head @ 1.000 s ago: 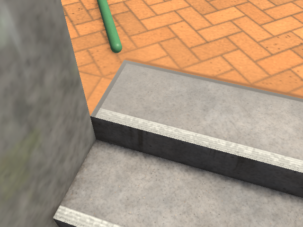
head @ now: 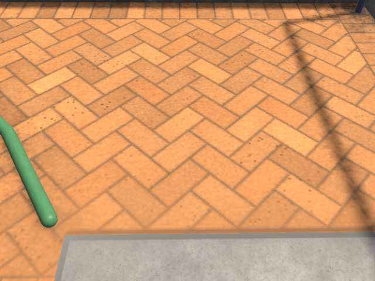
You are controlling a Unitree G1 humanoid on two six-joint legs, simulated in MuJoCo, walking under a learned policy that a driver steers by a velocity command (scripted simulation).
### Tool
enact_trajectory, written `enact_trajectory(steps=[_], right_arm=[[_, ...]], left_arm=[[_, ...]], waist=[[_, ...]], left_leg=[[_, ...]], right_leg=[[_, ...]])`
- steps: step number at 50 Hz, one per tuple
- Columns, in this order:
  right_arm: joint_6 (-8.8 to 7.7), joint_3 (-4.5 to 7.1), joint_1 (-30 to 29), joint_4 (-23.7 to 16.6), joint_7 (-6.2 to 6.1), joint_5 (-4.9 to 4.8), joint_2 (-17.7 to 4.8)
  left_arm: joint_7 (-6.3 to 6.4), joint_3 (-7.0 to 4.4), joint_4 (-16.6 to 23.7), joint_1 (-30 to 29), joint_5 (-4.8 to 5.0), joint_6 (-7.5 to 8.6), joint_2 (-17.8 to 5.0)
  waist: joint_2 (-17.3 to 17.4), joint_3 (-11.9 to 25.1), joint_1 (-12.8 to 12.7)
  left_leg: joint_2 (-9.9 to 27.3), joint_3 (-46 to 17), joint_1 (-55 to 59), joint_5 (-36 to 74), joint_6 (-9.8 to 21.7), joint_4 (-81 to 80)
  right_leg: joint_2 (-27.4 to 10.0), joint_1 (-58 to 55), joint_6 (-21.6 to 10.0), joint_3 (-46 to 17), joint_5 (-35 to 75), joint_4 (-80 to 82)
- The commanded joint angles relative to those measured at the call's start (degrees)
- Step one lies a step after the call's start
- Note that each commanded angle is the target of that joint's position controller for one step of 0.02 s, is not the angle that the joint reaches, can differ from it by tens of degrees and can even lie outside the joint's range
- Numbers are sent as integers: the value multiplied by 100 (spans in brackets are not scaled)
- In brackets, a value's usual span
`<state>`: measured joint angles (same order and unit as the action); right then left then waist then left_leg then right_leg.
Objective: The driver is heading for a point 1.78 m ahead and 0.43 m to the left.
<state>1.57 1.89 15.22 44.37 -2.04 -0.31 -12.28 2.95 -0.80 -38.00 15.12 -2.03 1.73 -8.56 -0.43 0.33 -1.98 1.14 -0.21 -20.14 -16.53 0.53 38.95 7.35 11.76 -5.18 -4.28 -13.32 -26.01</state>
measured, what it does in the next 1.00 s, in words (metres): steps on the spot, turning left: left foot, then right foot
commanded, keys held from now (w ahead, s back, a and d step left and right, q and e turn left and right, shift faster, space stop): q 0.54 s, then no key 0.46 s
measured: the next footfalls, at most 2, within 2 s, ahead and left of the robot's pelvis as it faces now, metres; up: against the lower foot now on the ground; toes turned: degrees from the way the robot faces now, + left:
left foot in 0.02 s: +0.05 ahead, +0.12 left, +0.00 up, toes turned +1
right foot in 0.46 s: +0.10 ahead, -0.09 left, +0.00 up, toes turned +18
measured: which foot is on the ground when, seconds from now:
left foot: up 0.00-0.00, down 0.02-0.46, up 0.48-0.82, down 0.84-1.00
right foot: down 0.00-0.04, up 0.06-0.44, down 0.46-1.00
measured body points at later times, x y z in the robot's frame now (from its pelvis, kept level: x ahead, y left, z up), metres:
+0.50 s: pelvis +0.02 -0.02 -0.01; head +0.06 -0.02 +0.44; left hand +0.11 +0.24 -0.11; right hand +0.18 -0.26 -0.14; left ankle +0.01 +0.11 -0.72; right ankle +0.06 -0.10 -0.74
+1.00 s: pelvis +0.03 -0.01 +0.00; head +0.03 +0.00 +0.45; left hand +0.01 +0.21 -0.14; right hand +0.22 -0.16 -0.11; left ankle -0.01 +0.07 -0.74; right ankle +0.06 -0.10 -0.74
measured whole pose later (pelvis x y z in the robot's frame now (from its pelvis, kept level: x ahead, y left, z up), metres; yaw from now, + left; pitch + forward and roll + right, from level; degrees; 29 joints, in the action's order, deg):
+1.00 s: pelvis +0.03 -0.01 +0.00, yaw +22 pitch -1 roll -1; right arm -0.3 0.2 15.4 39.6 -2.6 1.6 -6.6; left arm 1.3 -1.5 -44.2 18.7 -1.0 0.3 -7.7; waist -0.6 -0.3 -1.6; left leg -1.7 1.4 -12.0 -15.2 2.7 27.7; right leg 1.0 11.0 -2.1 5.0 -14.2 -25.9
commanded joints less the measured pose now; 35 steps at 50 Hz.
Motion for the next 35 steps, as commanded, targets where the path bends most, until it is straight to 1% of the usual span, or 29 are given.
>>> enact_trajectory(steps=[1,2,3,4,5,6,7,8,9,10,11,13,15,16,17,18,19,21,22,23,24,25,26,27,28,30,32,33,35], right_arm=[[-209,99,119,-281,10,44,-433],[-292,161,171,-379,13,141,-865],[-267,170,-26,-502,-14,68,-913],[-268,106,86,-598,-17,90,-626],[-281,101,170,-618,-23,105,-584],[-274,130,235,-629,-47,127,-646],[-298,193,435,-567,-65,98,-795],[-307,244,502,-546,-99,95,-868],[-330,278,512,-573,-121,132,-910],[-280,263,339,-571,-116,158,-812],[-260,286,307,-615,-103,163,-821],[-236,318,328,-626,-103,144,-789],[-215,324,412,-644,-115,170,-743],[-178,348,350,-637,-145,204,-739],[-193,426,375,-679,-170,197,-872],[-178,449,287,-689,-147,252,-894],[-144,504,228,-737,-89,245,-939],[-63,538,-4,-795,-44,120,-905],[-49,548,53,-805,-13,110,-803],[-56,520,246,-798,45,54,-518],[-85,393,470,-976,51,25,21],[-70,550,442,-936,-10,135,-605],[-70,615,316,-855,0,218,-766],[-34,610,120,-818,64,312,-807],[10,591,93,-771,117,302,-690],[105,526,179,-677,178,210,-484],[154,435,38,-708,173,165,-344],[175,421,-58,-720,172,137,-370],[216,337,-138,-715,153,104,-263]], left_arm=[[42,-223,213,222,136,70,-833],[46,-189,354,413,146,98,-678],[23,-186,263,507,219,48,-514],[41,-221,239,169,256,-6,-659],[30,-251,273,-143,245,-25,-701],[-5,-258,271,-323,239,-47,-655],[-52,-278,328,-471,210,-111,-651],[-73,-286,277,-343,190,-153,-572],[-110,-345,210,-82,145,-192,-564],[-167,-329,90,-18,63,-196,-504],[-190,-343,164,-208,55,-190,-510],[-214,-342,203,-406,54,-186,-471],[-260,-308,255,-494,93,-221,-356],[-263,-245,253,-484,140,-195,-225],[-195,-270,424,-595,206,-176,-303],[-170,-251,396,-420,223,-191,-248],[-158,-272,378,-191,231,-196,-297],[-105,-256,313,210,346,-125,-199],[-70,-272,305,182,307,-112,-293],[-9,-350,354,194,190,-51,-653],[64,-381,631,-260,118,6,-1264],[52,-468,661,-203,32,-5,-1262],[42,-339,674,-429,25,18,-816],[62,-241,638,-593,25,54,-594],[87,-201,651,-610,-6,76,-506],[158,-182,502,-305,17,148,-485],[145,-137,406,-143,16,193,-414],[145,-121,410,-162,-5,206,-422],[130,-105,393,-162,-14,221,-419]], waist=[[-64,94,184],[796,331,47],[1721,296,-52],[1747,179,189],[1482,87,295],[1259,84,360],[1115,19,439],[940,120,422],[871,197,333],[621,349,302],[554,309,308],[607,325,370],[742,346,410],[749,333,402],[920,185,398],[1201,340,315],[1285,342,266],[1059,333,-32],[832,303,-9],[-70,315,85],[-1627,589,306],[-1581,993,110],[-957,616,242],[-473,108,311],[-516,13,284],[-503,-34,186],[-399,13,144],[-584,48,142],[-855,164,92]], left_leg=[[-12,-314,969,960,188,-1739],[864,-1578,1498,2537,317,-1803],[1526,-2026,1494,3617,1198,-1649],[1675,-2445,1097,3173,1460,-1864],[1525,-2526,1056,2678,1433,-1966],[1392,-2524,1130,2294,1386,-1991],[1385,-2591,1200,2364,1366,-1984],[1324,-2499,1141,2529,1419,-1966],[1221,-2400,1044,2618,1388,-1921],[1153,-2295,1157,2624,1418,-1841],[1039,-2280,1275,2379,1368,-1811],[884,-2257,1330,2266,1341,-1799],[762,-2189,1223,2261,1325,-1750],[729,-2077,966,2584,1260,-1631],[630,-2102,675,2683,1159,-1566],[545,-1977,509,2825,1149,-1415],[492,-2035,233,2631,1081,-1405],[358,-2270,-172,2216,849,-1259],[162,-2192,-336,1502,695,-1080],[-245,-1719,-1030,23,435,-142],[-912,-726,-1859,-1892,106,1275],[-622,-432,-1235,-2119,-155,2621],[-431,-466,-1207,-1685,-193,3343],[-395,-615,-1521,-1181,-232,3480],[-431,-646,-1634,-894,-255,3598],[-576,-598,-1716,-574,-347,3708],[-585,-586,-1630,-595,-427,2921],[-554,-450,-1564,-718,-482,2523],[-463,-225,-1054,-1021,-500,1558]], right_leg=[[-1308,-66,-283,-660,2800,-461],[-949,520,21,-359,1369,-1198],[-456,1118,325,207,-547,-1167],[-511,1213,387,265,-842,-1236],[-432,1319,416,293,-909,-1362],[-395,1512,442,298,-1129,-1562],[-384,1750,496,284,-1321,-1996],[-372,1788,556,232,-1465,-2548],[-336,1827,588,234,-1505,-3091],[-366,1964,591,199,-1414,-3358],[-394,2261,605,210,-1343,-3433],[-411,2509,642,261,-1132,-3550],[-340,2355,642,375,-1132,-3033],[-305,1988,587,460,-1156,-2824],[-255,1814,545,545,-1294,-2662],[-242,1442,472,575,-1351,-2343],[-241,1030,394,563,-1394,-1931],[-240,9,370,476,-255,-319],[-288,-426,436,409,-121,341],[-1189,-1081,388,-406,22,752],[-2891,-1420,6,-1959,1839,945],[-3211,-366,-646,-2173,2182,893],[-2805,41,-788,-1820,1522,877],[-2431,198,-653,-1264,838,866],[-2148,155,-557,-960,602,880],[-1910,-151,-599,-535,1241,734],[-1866,-504,-568,-376,1641,634],[-1852,-664,-541,-373,1804,592],[-1823,-703,-548,-240,1943,540]])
